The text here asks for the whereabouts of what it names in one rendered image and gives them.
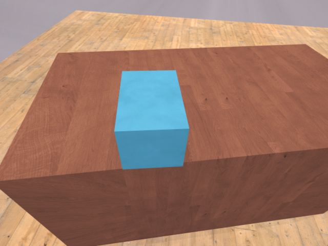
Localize carton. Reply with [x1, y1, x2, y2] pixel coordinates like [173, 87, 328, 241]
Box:
[114, 70, 189, 170]

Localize pedestal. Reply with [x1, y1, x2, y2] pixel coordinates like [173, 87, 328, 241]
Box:
[0, 44, 328, 246]

